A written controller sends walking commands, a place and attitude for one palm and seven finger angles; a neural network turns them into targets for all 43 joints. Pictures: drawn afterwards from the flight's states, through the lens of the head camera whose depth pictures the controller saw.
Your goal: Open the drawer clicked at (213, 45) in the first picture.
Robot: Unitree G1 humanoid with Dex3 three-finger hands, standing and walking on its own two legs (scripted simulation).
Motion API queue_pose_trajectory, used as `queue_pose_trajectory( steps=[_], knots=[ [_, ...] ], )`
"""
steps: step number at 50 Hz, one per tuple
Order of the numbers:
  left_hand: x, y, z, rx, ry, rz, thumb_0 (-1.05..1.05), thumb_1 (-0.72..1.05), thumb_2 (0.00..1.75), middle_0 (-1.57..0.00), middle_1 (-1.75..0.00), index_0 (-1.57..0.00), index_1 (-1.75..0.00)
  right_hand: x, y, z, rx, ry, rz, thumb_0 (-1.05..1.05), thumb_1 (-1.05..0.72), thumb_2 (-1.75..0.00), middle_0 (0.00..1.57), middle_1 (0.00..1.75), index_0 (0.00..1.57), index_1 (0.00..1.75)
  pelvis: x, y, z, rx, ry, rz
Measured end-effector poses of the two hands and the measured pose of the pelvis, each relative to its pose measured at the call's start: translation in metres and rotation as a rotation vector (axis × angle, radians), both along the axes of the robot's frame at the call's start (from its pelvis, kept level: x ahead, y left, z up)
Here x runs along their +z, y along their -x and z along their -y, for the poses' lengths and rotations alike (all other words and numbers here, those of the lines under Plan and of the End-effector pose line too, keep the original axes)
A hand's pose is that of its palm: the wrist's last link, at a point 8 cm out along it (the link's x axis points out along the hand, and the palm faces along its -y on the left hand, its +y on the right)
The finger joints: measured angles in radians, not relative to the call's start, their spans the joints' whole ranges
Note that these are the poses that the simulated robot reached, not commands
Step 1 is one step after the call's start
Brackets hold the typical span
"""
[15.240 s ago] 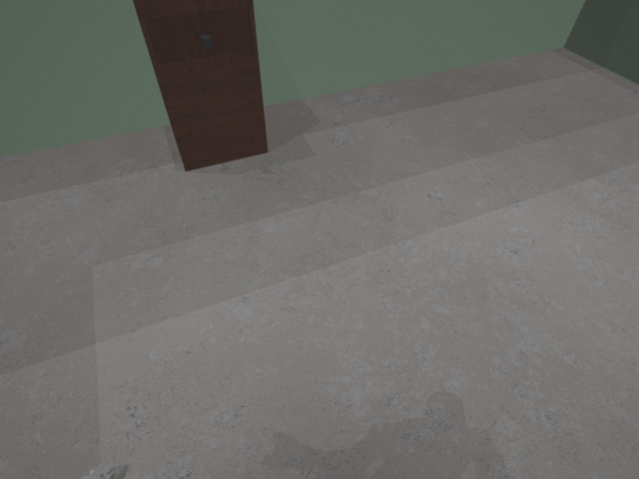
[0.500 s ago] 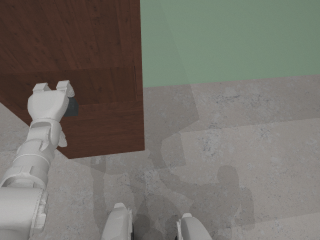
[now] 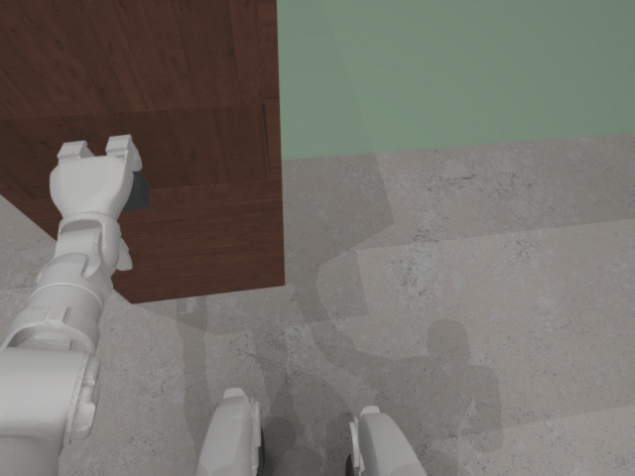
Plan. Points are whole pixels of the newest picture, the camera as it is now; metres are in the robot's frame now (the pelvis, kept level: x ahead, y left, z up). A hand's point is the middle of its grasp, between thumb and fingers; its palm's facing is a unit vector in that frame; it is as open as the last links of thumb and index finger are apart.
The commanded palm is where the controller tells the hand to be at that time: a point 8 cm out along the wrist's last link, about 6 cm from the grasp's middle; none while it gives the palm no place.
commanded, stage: lower the fingers behind the handle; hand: left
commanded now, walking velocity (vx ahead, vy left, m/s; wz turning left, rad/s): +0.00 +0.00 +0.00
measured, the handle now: (131, 180) +0.52 +0.26 -0.03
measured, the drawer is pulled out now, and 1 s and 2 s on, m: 0.00 0.00 0.00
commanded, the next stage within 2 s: lift the fingers back up to retry in 0.40 s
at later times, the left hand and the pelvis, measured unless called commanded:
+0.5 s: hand (113, 208) +0.46 +0.27 -0.02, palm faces -0.02 -0.01 -1.00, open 14.0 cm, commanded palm +0.45 +0.25 +0.02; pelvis -0.01 +0.00 -0.01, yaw +0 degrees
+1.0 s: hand (96, 190) +0.46 +0.28 +0.02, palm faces -0.03 -0.04 -1.00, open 13.8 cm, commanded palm +0.45 +0.26 +0.09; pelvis +0.02 +0.00 +0.04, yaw +0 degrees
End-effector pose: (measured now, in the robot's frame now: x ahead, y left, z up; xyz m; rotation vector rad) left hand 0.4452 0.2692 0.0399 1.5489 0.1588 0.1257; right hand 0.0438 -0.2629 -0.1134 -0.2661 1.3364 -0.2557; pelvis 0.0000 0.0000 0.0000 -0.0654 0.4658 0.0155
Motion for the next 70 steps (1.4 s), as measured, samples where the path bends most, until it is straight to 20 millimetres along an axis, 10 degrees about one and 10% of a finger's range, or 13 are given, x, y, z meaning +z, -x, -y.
queue_pose_trajectory(
  steps=[31, 59, 70],
  knots=[
    [-0.001, 0.001, 0.000, -0.009, -0.006, -0.002, 0.00, -0.49, 0.30, -0.32, -1.20, -0.27, -1.29, -0.009, 0.009, 0.006, -0.002, 0.015, 0.006, 0.00, -0.91, -0.90, 0.21, 0.30, 0.20, 0.30, -0.010, 0.009, 0.004, 0.003, 0.002, -0.004],
    [0.060, 0.000, -0.011, -0.011, 0.041, -0.042, 0.00, -0.49, 0.30, -0.31, -1.20, -0.32, -1.20, 0.054, -0.021, 0.004, -0.045, 0.018, 0.017, 0.00, -0.91, -0.90, 0.21, 0.30, 0.20, 0.30, 0.053, -0.031, -0.003, 0.004, -0.008, 0.094],
    [0.051, 0.014, -0.006, -0.048, 0.035, -0.016, 0.00, -0.49, 0.30, -0.31, -1.20, -0.32, -1.20, 0.051, -0.042, 0.002, -0.015, 0.004, 0.048, 0.00, -0.91, -0.90, 0.20, 0.30, 0.20, 0.30, 0.052, -0.033, -0.004, 0.012, -0.011, 0.095]
  ],
)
